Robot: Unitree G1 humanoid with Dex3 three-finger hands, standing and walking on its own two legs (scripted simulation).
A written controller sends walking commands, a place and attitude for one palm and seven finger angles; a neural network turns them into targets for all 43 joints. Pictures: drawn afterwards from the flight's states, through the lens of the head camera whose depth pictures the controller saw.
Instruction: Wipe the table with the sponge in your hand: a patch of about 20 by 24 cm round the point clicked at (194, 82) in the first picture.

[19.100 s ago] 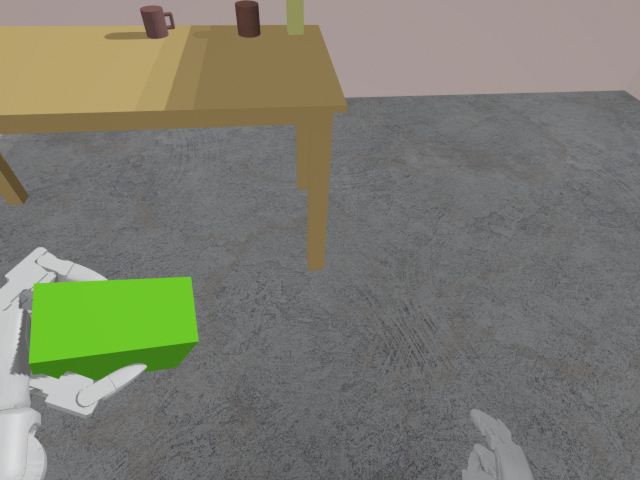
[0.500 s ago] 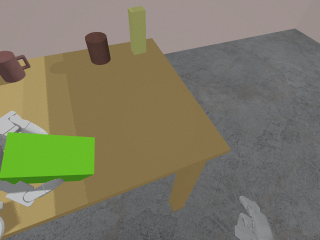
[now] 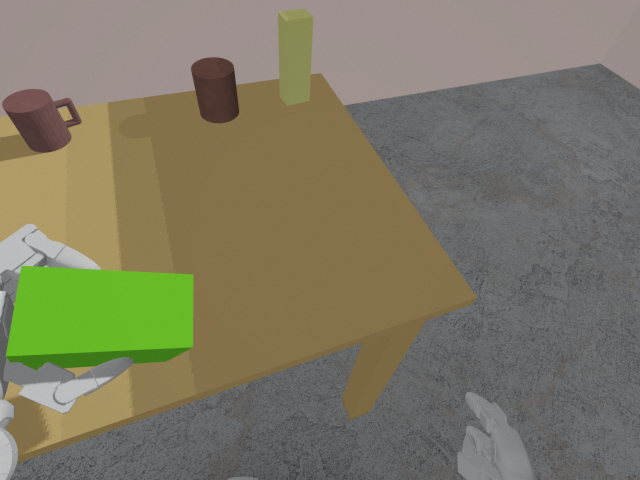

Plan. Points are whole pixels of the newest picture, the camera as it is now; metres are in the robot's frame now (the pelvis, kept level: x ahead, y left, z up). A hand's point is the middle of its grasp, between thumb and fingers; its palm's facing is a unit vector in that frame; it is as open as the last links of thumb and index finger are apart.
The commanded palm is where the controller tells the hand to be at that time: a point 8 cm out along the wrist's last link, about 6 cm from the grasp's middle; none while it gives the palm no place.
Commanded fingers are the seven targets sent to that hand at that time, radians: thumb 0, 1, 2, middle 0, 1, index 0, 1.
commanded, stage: shuffle to correct the standing spot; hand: left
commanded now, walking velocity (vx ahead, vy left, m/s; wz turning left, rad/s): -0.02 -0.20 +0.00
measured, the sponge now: (132, 321) +0.23 +0.20 +0.13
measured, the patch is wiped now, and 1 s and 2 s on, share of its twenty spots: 0.00 0.00 0.00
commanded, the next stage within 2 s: none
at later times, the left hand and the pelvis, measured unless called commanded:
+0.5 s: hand (85, 315) +0.22 +0.23 +0.16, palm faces +0.31 -0.86 -0.41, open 10.6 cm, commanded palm +0.16 +0.27 +0.18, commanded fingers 0.00 0.10 1.30 -1.20 -1.60 -1.20 -1.60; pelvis +0.01 -0.01 +0.00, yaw +1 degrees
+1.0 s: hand (82, 322) +0.21 +0.23 +0.16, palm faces +0.32 -0.86 -0.40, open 10.6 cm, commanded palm +0.16 +0.27 +0.18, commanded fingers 0.00 0.10 1.30 -1.20 -1.60 -1.20 -1.60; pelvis +0.00 -0.01 +0.00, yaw +1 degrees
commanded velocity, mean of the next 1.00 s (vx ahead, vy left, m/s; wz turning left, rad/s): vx -0.03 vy -0.20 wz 0.00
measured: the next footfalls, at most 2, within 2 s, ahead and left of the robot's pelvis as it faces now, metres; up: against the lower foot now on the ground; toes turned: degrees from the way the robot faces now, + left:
none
